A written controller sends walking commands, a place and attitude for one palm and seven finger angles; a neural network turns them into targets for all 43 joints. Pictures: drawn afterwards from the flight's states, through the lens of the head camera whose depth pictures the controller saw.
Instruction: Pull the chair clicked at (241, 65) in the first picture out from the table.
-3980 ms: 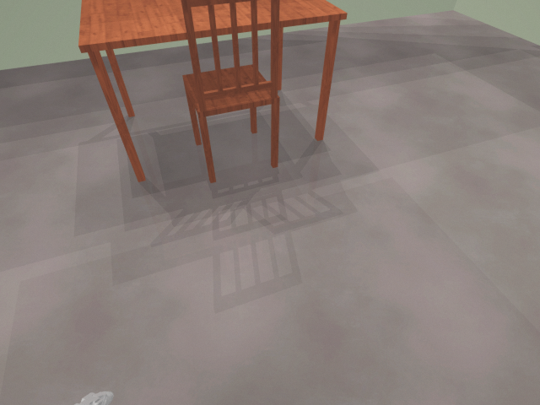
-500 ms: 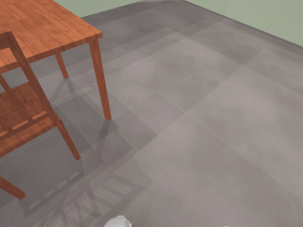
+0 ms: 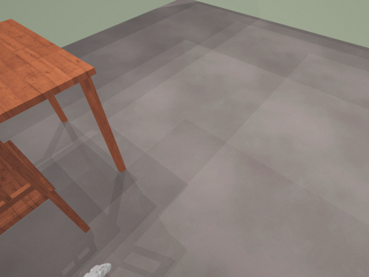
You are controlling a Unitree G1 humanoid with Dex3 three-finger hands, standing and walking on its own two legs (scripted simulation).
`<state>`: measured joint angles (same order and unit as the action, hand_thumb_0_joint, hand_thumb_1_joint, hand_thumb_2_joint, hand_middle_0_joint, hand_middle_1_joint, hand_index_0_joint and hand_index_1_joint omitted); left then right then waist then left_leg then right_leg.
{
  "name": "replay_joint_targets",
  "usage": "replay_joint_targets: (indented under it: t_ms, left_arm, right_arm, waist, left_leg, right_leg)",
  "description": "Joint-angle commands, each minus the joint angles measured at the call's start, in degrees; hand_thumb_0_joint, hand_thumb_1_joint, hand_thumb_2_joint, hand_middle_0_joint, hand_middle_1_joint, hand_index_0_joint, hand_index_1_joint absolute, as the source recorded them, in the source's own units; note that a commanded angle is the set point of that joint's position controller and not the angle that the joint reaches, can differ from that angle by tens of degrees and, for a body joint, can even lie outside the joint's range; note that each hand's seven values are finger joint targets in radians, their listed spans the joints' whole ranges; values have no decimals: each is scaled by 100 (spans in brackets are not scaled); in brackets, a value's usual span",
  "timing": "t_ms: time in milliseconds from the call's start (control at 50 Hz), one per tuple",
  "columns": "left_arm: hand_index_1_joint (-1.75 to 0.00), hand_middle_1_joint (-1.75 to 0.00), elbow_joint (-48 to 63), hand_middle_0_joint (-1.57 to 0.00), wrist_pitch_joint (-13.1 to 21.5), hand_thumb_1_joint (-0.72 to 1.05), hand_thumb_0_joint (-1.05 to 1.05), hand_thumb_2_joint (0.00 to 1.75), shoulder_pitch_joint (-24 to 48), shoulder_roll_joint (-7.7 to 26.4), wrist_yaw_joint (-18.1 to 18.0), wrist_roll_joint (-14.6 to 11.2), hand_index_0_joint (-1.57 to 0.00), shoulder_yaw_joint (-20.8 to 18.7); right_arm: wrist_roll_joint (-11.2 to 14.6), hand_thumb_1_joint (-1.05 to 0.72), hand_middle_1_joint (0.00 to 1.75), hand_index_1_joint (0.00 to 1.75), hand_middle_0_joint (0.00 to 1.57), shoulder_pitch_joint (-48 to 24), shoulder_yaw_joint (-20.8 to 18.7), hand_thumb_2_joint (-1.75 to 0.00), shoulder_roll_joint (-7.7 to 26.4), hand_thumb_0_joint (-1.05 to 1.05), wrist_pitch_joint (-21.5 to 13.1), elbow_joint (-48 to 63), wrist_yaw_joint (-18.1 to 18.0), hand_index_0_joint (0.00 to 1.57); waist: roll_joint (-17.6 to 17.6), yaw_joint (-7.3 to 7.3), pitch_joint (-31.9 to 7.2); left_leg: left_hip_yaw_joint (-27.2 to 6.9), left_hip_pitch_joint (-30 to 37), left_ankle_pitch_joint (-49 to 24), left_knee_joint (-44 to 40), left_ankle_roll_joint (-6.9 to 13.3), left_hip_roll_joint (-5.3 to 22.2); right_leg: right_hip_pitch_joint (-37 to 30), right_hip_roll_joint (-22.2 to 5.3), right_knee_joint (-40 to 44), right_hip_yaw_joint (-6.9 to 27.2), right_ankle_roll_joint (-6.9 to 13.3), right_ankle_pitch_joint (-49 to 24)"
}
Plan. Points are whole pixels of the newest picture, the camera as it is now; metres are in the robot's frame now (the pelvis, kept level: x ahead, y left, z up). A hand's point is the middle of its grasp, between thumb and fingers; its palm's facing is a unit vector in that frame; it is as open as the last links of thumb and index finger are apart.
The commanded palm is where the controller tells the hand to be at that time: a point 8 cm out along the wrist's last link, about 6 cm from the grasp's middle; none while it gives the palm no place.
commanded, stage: turn to face it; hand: left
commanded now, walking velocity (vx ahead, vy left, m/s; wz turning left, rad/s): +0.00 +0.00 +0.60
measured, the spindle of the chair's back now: out of the picture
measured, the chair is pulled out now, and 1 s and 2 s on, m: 0.00 0.00 0.00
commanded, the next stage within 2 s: take the last steps up to it in 1.24 s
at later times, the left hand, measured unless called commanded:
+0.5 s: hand out of the picture -0.02 +0.27 -0.19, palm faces +0.35 -0.91 -0.24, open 7.4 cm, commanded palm none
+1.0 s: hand out of the picture +0.02 +0.24 -0.13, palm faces +0.54 -0.78 -0.31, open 7.4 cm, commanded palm none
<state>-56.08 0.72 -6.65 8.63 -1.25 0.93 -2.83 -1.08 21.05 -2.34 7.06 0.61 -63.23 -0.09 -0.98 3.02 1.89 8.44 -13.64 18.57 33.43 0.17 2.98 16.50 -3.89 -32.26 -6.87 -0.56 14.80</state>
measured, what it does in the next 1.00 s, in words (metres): steps on the spot, turning left: left foot, then right foot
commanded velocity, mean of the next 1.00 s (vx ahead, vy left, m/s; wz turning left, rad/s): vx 0.00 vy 0.00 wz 0.58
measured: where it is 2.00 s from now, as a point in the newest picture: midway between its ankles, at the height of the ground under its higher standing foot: outside the picture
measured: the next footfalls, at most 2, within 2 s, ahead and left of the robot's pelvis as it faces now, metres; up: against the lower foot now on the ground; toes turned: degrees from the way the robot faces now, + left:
left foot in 0.38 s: +0.04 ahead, +0.14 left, +0.00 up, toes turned +24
right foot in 0.96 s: +0.12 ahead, -0.08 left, +0.00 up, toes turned +33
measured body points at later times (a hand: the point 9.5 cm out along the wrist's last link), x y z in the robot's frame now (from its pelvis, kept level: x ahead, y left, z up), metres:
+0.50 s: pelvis +0.01 +0.04 -0.01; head +0.04 +0.09 +0.44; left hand -0.03 +0.31 -0.17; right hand +0.20 -0.18 -0.11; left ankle +0.01 +0.13 -0.73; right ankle +0.01 -0.12 -0.66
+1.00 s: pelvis +0.02 +0.00 +0.00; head +0.06 -0.01 +0.45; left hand -0.01 +0.28 -0.11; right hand +0.20 -0.19 -0.16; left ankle +0.00 +0.12 -0.72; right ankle +0.08 -0.10 -0.73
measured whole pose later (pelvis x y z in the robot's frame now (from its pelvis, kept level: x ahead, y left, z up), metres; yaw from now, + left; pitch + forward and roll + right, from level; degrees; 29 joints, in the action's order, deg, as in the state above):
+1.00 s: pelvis +0.02 +0.00 +0.00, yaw +35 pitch +0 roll +0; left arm -49.1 -1.4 -7.0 11.8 -1.6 0.4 -2.5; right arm -1.0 13.5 -4.7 13.6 3.8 -53.9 0.9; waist -3.6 2.6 3.7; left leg -7.3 -23.4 20.1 40.1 -0.4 -5.6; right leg 14.5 -0.8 -32.1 -1.3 -0.2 17.0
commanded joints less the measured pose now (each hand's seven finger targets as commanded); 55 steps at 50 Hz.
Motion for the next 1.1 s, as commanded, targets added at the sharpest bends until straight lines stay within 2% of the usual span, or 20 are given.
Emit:
replay_joint_targets:
  t_ms: [0,60,120,260,300,340,360,380,400,460,520,760,880,900,920,940,960,980,1020,1080]
  left_arm:
    - [-30,-30,77,-20,34,90,0,90,-1220,1210,-141,36,-20,-260]
    - [-30,-30,305,-20,25,90,0,90,-535,886,-142,15,-20,-169]
    - [-30,-30,357,-20,18,90,0,90,-510,883,-141,53,-20,-184]
    - [-30,-30,454,-20,-100,90,0,90,-653,1288,-76,98,-20,-310]
    - [-30,-30,482,-20,-128,90,0,90,-637,1359,-54,98,-20,-333]
    - [-30,-30,562,-20,-171,90,0,90,-568,1394,-17,31,-20,-348]
    - [-30,-30,691,-20,-204,90,0,90,-587,1191,18,-10,-20,-330]
    - [-30,-30,1019,-20,-211,90,0,90,-262,827,47,-32,-20,-201]
    - [-30,-30,1123,-20,-265,90,0,90,-11,1007,16,24,-20,-187]
    - [-30,-30,819,-20,-274,90,0,90,-105,1039,41,31,-20,-275]
    - [-30,-30,641,-20,-268,90,0,90,-473,1069,89,20,-20,-280]
    - [-30,-30,979,-20,-282,90,0,90,114,1043,-14,-38,-20,-234]
    - [-30,-30,929,-20,-205,90,0,90,-458,1018,-68,-99,-20,-213]
    - [-30,-30,903,-20,-163,90,0,90,-669,1129,-87,-85,-20,-230]
    - [-30,-30,885,-20,-115,90,0,90,-850,1449,-118,-24,-20,-302]
    - [-30,-30,974,-20,-95,90,0,90,-752,1931,-139,67,-20,-376]
    - [-30,-30,1081,-20,-130,90,0,90,-525,1846,-147,17,-20,-315]
    - [-30,-30,1168,-20,-104,90,0,90,-105,1536,-151,7,-20,-266]
    - [-30,-30,1211,-20,-95,90,0,90,275,1264,-115,-14,-20,-184]
    - [-30,-30,1041,-20,-23,90,0,90,-205,1163,-86,-3,-20,-146]
  right_arm:
    - [43,-90,30,30,20,-427,-213,-90,602,0,51,783,-71,20]
    - [14,-90,30,30,20,-340,-249,-90,610,0,156,677,19,20]
    - [16,-90,30,30,20,-448,-264,-90,526,0,203,767,76,20]
    - [14,-90,30,30,20,-1188,-256,-90,665,0,209,1268,153,20]
    - [16,-90,30,30,20,-1170,-267,-90,767,0,176,1382,163,20]
    - [-13,-90,30,30,20,-752,-328,-90,1080,0,116,1329,162,20]
    - [-39,-90,30,30,20,-347,-460,-90,1650,0,50,1298,139,20]
    - [-20,-90,30,30,20,-8,-587,-90,2261,0,13,1274,81,20]
    - [16,-90,30,30,20,147,-567,-90,2317,0,40,1165,59,20]
    - [-6,-90,30,30,20,-775,-414,-90,1853,0,-15,1395,-68,20]
    - [18,-90,30,30,20,-1045,-351,-90,1729,0,-74,1527,-67,20]
    - [-28,-90,30,30,20,-642,-434,-90,1767,0,49,1398,-39,20]
    - [-10,-90,30,30,20,-955,-473,-90,1706,0,127,1472,-8,20]
    - [29,-90,30,30,20,-1067,-459,-90,1636,0,135,1499,13,20]
    - [75,-90,30,30,20,-1001,-426,-90,1342,0,146,1541,43,20]
    - [83,-90,30,30,20,-970,-379,-90,1015,0,145,1678,39,20]
    - [0,-90,30,30,20,-1029,-456,-90,1356,0,174,1655,41,20]
    - [-27,-90,30,30,20,-881,-467,-90,1366,0,247,1515,86,20]
    - [-44,-90,30,30,20,-708,-448,-90,1259,0,323,1293,136,20]
    - [-20,-90,30,30,20,-744,-383,-90,1166,0,295,1264,144,20]
  waist:
    - [1296,-588,-523]
    - [1104,-286,-225]
    - [1051,-238,-81]
    - [1366,-449,74]
    - [1237,-405,-107]
    - [606,-116,-452]
    - [-782,100,-758]
    - [-2229,302,-790]
    - [-1339,313,-834]
    - [-1078,-32,-572]
    - [-584,-233,-690]
    - [-686,-23,-471]
    - [-753,-285,-676]
    - [-543,-425,-682]
    - [334,-492,-764]
    - [1914,-501,-481]
    - [1353,-429,-353]
    - [984,-188,-116]
    - [1026,14,231]
    - [1255,-146,128]
  left_leg:
    - [-670,-1725,1639,2786,-196,14]
    - [-652,-1902,826,3476,-333,222]
    - [-487,-1752,601,2978,-396,223]
    - [-39,-1162,505,1463,-317,143]
    - [7,-844,335,915,-253,110]
    - [-28,123,-599,-243,-186,60]
    - [-1409,954,-1794,-929,229,877]
    - [-3172,1271,-3816,-1397,1022,2192]
    - [-3022,1164,-3592,-1320,1251,2392]
    - [-2230,793,-3102,-1250,867,1451]
    - [-1786,763,-3068,-1301,747,1032]
    - [-3069,688,-1948,-1472,1079,979]
    - [-3216,-100,-2128,-1061,805,562]
    - [-3093,-528,-1776,-813,599,376]
    - [-2579,-1371,-636,-36,226,-92]
    - [-1324,-2330,1144,1447,-245,-906]
    - [-1437,-2007,1364,2550,-180,-638]
    - [-1524,-1843,842,3146,-166,-495]
    - [-1260,-1788,331,3675,-250,-317]
    - [-1057,-1937,108,3564,-366,-263]
  right_leg:
    - [-1375,-2466,1346,1563,1010,-3338]
    - [-1007,-1815,1290,580,730,-2611]
    - [-807,-1687,1290,35,606,-2311]
    - [-540,-1867,1022,-262,608,-1743]
    - [-599,-1909,684,-340,518,-1710]
    - [-318,-1696,-288,-657,196,-1406]
    - [558,-1150,-1529,-836,-205,-213]
    - [1799,-418,-2879,-498,-578,2553]
    - [1809,-475,-3407,220,-454,2400]
    - [1953,-434,-3851,624,-468,1155]
    - [1639,-312,-3670,585,-544,583]
    - [1241,-2,-1904,822,-542,1013]
    - [-368,359,-22,692,-332,427]
    - [-978,252,787,720,-296,-100]
    - [-1741,-618,1588,1503,-37,149]
    - [-1725,-2175,1995,3072,636,111]
    - [-725,-2424,1974,2824,929,-136]
    - [-209,-1973,2015,2212,856,198]
    - [14,-1375,1808,1460,608,-236]
    - [-601,-1199,1487,881,620,-1343]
